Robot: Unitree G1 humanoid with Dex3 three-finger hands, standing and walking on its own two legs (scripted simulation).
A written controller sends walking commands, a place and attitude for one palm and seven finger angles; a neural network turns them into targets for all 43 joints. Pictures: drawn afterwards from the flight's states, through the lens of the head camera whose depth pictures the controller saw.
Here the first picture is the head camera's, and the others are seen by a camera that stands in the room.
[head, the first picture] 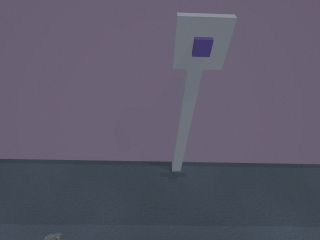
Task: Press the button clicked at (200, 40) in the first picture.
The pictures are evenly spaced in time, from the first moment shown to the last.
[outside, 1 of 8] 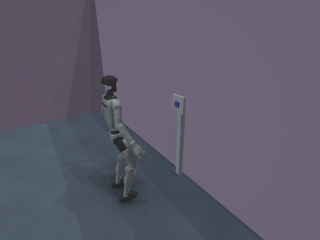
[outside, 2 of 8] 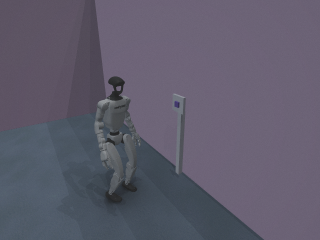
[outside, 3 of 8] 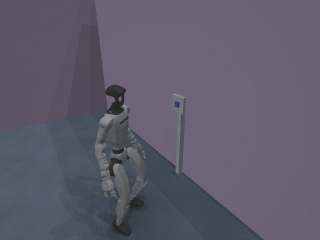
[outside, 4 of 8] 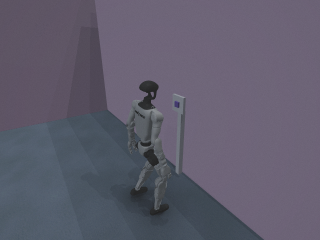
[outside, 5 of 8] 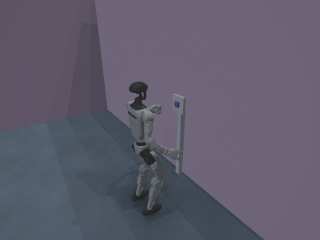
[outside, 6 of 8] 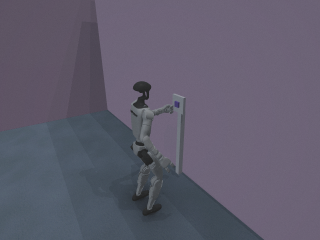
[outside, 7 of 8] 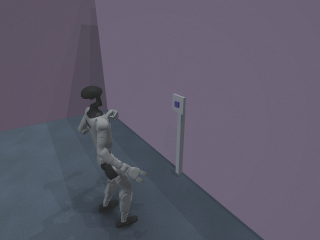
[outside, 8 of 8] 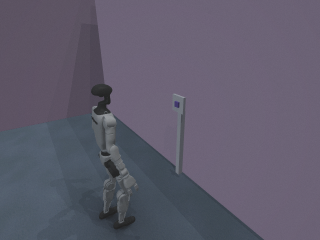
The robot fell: no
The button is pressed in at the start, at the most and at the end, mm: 0 8 0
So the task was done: no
